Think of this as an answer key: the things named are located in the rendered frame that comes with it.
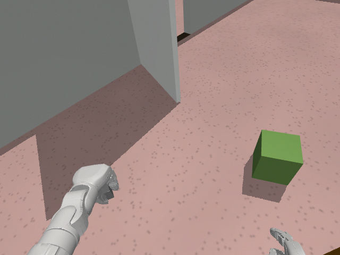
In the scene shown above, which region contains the left robot arm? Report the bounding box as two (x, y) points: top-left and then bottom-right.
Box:
(27, 182), (98, 255)

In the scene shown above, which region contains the right robot hand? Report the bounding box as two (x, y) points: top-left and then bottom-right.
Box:
(267, 228), (306, 255)

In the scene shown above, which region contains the left robot hand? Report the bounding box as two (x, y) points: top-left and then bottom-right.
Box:
(72, 164), (119, 205)

